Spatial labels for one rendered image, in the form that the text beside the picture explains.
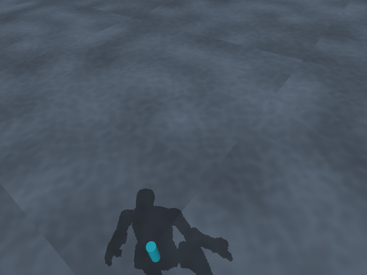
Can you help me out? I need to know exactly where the can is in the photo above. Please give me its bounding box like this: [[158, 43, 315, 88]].
[[146, 241, 161, 262]]

